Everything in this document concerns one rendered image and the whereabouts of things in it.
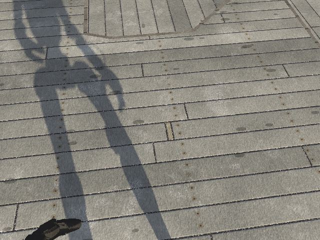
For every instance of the robot left hand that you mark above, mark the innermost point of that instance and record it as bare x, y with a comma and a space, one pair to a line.
53, 228

